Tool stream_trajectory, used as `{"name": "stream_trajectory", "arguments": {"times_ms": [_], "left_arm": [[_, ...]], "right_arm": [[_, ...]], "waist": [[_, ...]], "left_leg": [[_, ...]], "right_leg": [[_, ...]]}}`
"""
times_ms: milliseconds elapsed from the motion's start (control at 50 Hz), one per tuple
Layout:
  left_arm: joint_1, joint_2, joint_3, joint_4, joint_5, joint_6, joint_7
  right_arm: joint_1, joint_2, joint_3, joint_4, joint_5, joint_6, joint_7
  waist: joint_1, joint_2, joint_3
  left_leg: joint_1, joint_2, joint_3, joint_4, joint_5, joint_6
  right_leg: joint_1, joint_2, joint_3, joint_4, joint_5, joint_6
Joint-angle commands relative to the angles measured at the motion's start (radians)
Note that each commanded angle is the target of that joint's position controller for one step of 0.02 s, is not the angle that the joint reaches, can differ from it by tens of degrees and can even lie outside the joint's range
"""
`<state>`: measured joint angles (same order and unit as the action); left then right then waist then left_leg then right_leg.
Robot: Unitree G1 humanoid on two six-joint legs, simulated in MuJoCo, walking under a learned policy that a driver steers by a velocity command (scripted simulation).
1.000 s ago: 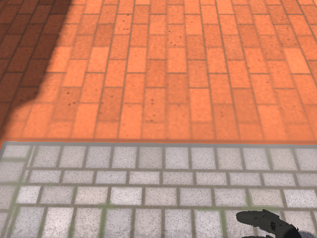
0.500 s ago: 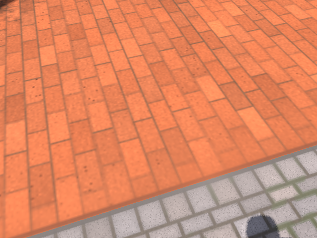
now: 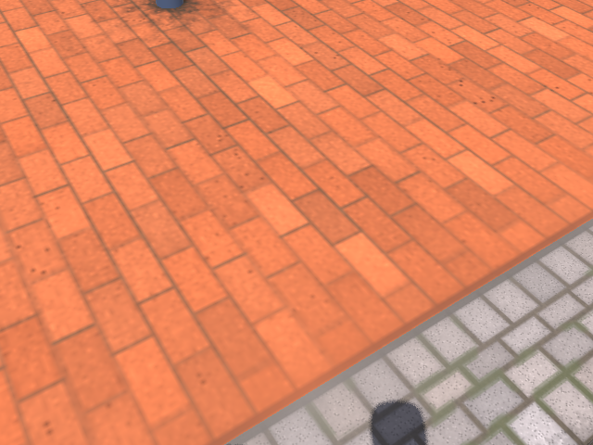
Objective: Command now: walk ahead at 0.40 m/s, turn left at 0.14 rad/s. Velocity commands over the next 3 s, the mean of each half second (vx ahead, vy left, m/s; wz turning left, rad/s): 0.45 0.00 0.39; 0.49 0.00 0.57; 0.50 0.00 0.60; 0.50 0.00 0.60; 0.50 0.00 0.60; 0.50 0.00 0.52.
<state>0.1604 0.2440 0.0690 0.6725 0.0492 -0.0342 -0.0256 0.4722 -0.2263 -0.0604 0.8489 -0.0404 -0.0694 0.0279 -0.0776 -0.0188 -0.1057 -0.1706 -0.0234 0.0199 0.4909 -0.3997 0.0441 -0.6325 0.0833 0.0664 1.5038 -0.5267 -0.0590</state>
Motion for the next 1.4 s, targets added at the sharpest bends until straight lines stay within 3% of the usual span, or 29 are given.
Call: {"name": "stream_trajectory", "arguments": {"times_ms": [20,100,160,180,200,260,280,300,320,340,360,440,540,620,740,860,880,900,920,940,960,1020,1040,1140,1280,1300,1320,1340,1400], "left_arm": [[-0.153,-0.026,-0.049,-0.124,0.03,-0.008,0.009],[-0.294,-0.075,-0.121,-0.18,-0.009,-0.013,-0.005],[-0.428,-0.062,-0.148,-0.229,0.0,0.005,-0.014],[-0.515,-0.077,-0.171,-0.256,0.004,0.031,-0.033],[-0.514,-0.082,-0.173,-0.237,0.012,0.044,-0.052],[-0.263,0.034,-0.126,-0.112,-0.008,0.011,-0.05],[-0.088,0.08,-0.102,-0.068,0.003,-0.014,-0.031],[0.155,0.108,-0.088,-0.013,0.001,-0.029,-0.022],[0.425,0.215,-0.055,0.074,0.001,-0.031,-0.002],[0.431,0.226,-0.055,0.146,0.004,-0.063,-0.007],[0.255,0.179,-0.058,0.159,-0.02,-0.08,-0.01],[0.016,-0.145,-0.119,0.219,-0.007,-0.079,-0.003],[-0.061,-0.055,-0.09,0.235,0.035,-0.102,0.035],[0.125,0.057,-0.073,0.288,0.057,-0.105,0.027],[0.283,0.094,-0.046,0.342,0.039,-0.103,-0.01],[0.305,0.139,-0.001,0.33,0.057,-0.059,0.016],[0.339,0.072,-0.02,0.305,0.085,-0.07,0.015],[0.331,-0.004,-0.056,0.25,0.089,-0.082,-0.013],[0.152,0.044,-0.041,0.214,0.029,-0.078,-0.047],[0.014,0.038,-0.038,0.171,0.003,-0.085,-0.046],[-0.019,0.077,-0.028,0.158,0.02,-0.091,-0.029],[0.037,-0.036,-0.053,0.157,0.042,-0.076,0.011],[-0.04,0.111,0.0,0.073,-0.114,-0.111,0.051],[-0.21,0.016,-0.028,0.051,-0.06,-0.109,0.052],[-0.088,0.148,0.031,0.06,-0.069,-0.102,0.048],[0.065,0.192,0.043,0.082,-0.053,-0.109,0.047],[0.15,0.27,0.058,0.1,-0.033,-0.095,0.047],[0.129,0.207,0.048,0.092,-0.047,-0.093,0.041],[-0.023,0.094,0.018,0.073,-0.041,-0.076,0.04]], "right_arm": [[0.119,0.047,0.039,0.095,-0.035,0.001,0.033],[0.103,0.023,0.048,0.146,-0.08,-0.006,0.013],[0.101,-0.014,0.058,0.154,-0.071,-0.029,0.029],[0.025,-0.061,0.049,0.122,-0.028,-0.029,0.054],[0.058,-0.098,0.046,0.11,0.008,-0.043,0.059],[0.044,-0.216,0.013,0.073,-0.003,-0.082,0.066],[0.039,-0.208,-0.001,0.071,-0.027,-0.087,0.063],[0.157,-0.032,0.041,0.035,-0.073,-0.099,0.064],[0.124,-0.006,0.035,0.013,-0.052,-0.08,0.077],[0.016,-0.001,0.013,0.036,-0.024,-0.068,0.09],[-0.032,0.016,0.015,0.049,-0.01,-0.066,0.078],[-0.159,0.075,0.044,0.011,-0.032,-0.014,0.054],[-0.364,0.0,0.037,-0.048,-0.011,-0.04,0.103],[-0.498,-0.033,0.028,-0.066,0.012,-0.038,0.121],[-0.573,0.001,0.032,-0.073,0.004,0.002,0.083],[-0.388,-0.123,-0.032,-0.024,0.032,-0.039,0.02],[-0.185,-0.171,-0.055,0.021,0.011,-0.038,-0.017],[0.047,-0.199,-0.054,0.09,-0.004,-0.029,-0.037],[0.18,-0.184,-0.059,0.154,-0.01,-0.027,-0.026],[0.097,-0.213,-0.085,0.155,-0.002,-0.045,-0.023],[0.009,-0.157,-0.067,0.153,0.019,-0.054,-0.019],[-0.193,0.01,0.002,0.106,0.023,-0.058,0.016],[-0.266,-0.072,-0.014,0.035,0.084,-0.042,-0.005],[-0.133,-0.159,-0.036,0.006,0.052,-0.001,-0.06],[-0.1,-0.11,-0.043,-0.033,0.064,0.015,-0.072],[-0.094,-0.049,-0.025,-0.056,0.051,0.011,-0.065],[0.056,0.008,-0.01,-0.086,0.079,0.003,-0.06],[0.074,-0.075,-0.016,-0.076,0.094,0.002,-0.061],[-0.166,-0.143,-0.044,-0.131,0.058,0.012,-0.06]], "waist": [[0.007,0.141,0.131],[-0.005,0.083,0.118],[-0.003,0.075,0.121],[0.03,0.083,0.155],[0.022,0.158,0.13],[0.108,0.224,-0.016],[0.171,0.184,-0.148],[0.218,-0.16,-0.516],[0.256,-0.305,-0.532],[0.238,-0.252,-0.171],[0.174,-0.148,-0.01],[-0.006,0.034,-0.015],[-0.011,-0.012,0.059],[0.075,-0.024,0.032],[0.089,-0.056,0.121],[0.012,-0.104,0.047],[-0.014,-0.027,-0.123],[-0.062,0.174,-0.281],[-0.148,0.081,-0.221],[-0.148,0.068,-0.003],[-0.099,0.069,0.032],[0.092,0.013,0.054],[0.13,-0.033,0.133],[0.046,0.068,0.125],[0.129,0.111,0.027],[0.185,0.028,-0.1],[0.12,-0.321,-0.217],[0.119,-0.316,-0.193],[0.116,-0.05,0.046]], "left_leg": [[0.258,0.349,-0.422,-0.225,0.391,0.268],[0.057,0.219,-0.293,-0.307,0.081,0.202],[-0.226,0.2,-0.277,-0.414,0.066,0.169],[-0.44,0.229,-0.256,-0.519,0.092,0.18],[-0.434,0.257,-0.265,-0.516,0.274,0.21],[-0.014,0.276,-0.168,-0.251,1.338,0.118],[-0.079,0.22,-0.141,0.023,1.432,0.043],[-0.423,0.058,-0.199,0.395,0.788,0.01],[-0.583,-0.091,-0.273,0.854,0.138,0.017],[-0.78,-0.055,-0.311,1.248,0.246,0.029],[-0.803,0.011,-0.257,1.34,0.309,0.035],[-0.792,0.116,-0.191,1.364,0.354,0.115],[-0.726,0.144,-0.142,0.98,0.42,0.125],[-0.659,0.116,-0.035,0.545,0.488,0.059],[-0.651,0.066,0.013,0.256,0.349,0.041],[-0.167,-0.106,0.089,0.066,0.382,0.113],[0.278,-0.048,-0.038,0.229,0.574,0.228],[0.725,0.141,-0.447,0.096,0.577,0.378],[0.749,0.23,-0.649,-0.105,0.512,0.356],[0.599,0.222,-0.579,-0.148,0.47,0.302],[0.412,0.206,-0.523,-0.167,0.434,0.299],[-0.052,0.189,-0.449,-0.236,0.528,0.315],[-0.135,0.187,-0.521,-0.29,0.484,0.301],[-0.316,0.055,-0.317,-0.28,0.359,0.188],[-0.101,0.053,-0.425,0.068,0.293,0.091],[-0.204,-0.005,-0.345,0.343,0.203,0.06],[-0.503,-0.116,-0.208,0.646,-0.161,0.0],[-0.646,-0.018,-0.204,0.835,-0.157,-0.006],[-0.603,0.086,-0.149,0.843,0.072,-0.014]], "right_leg": [[-0.706,-0.061,0.043,0.47,-0.074,-0.095],[-0.74,-0.153,-0.065,0.304,0.005,-0.127],[-0.457,-0.213,-0.116,0.008,0.28,-0.106],[-0.219,-0.184,-0.17,-0.146,0.072,-0.069],[-0.093,-0.141,-0.246,-0.12,0.016,-0.035],[0.085,-0.051,-0.247,-0.384,0.187,-0.081],[0.353,-0.079,-0.116,-0.449,0.355,-0.142],[0.877,-0.325,0.403,-0.687,0.426,-0.344],[0.902,-0.492,0.846,-0.974,0.28,-0.395],[0.577,-0.463,0.827,-1.066,-0.015,-0.291],[0.339,-0.437,0.648,-1.05,-0.185,-0.234],[0.17,-0.448,0.307,-1.094,0.217,-0.181],[0.191,-0.326,-0.14,-1.308,0.474,-0.104],[0.474,-0.296,-0.33,-1.36,0.714,-0.07],[0.834,-0.391,-0.351,-1.321,1.08,-0.093],[0.787,-0.37,-0.39,-0.947,1.425,-0.047],[0.464,-0.335,-0.371,-0.683,1.181,0.044],[0.067,-0.156,-0.303,-0.408,0.25,0.148],[-0.124,-0.052,-0.109,-0.218,0.017,0.116],[-0.279,-0.092,0.003,-0.123,0.068,0.08],[-0.234,-0.135,0.041,-0.105,0.125,0.059],[0.022,-0.184,0.05,-0.2,0.156,0.014],[0.007,-0.156,0.025,-0.253,0.155,0.06],[0.232,-0.086,-0.052,-0.842,0.532,0.129],[0.462,-0.097,0.02,-1.045,0.44,0.071],[0.705,-0.243,0.148,-1.024,0.365,0.014],[0.977,-0.479,0.635,-1.165,0.16,-0.158],[0.959,-0.53,0.833,-1.215,-0.083,-0.199],[0.589,-0.385,0.38,-1.245,0.206,-0.113]]}}
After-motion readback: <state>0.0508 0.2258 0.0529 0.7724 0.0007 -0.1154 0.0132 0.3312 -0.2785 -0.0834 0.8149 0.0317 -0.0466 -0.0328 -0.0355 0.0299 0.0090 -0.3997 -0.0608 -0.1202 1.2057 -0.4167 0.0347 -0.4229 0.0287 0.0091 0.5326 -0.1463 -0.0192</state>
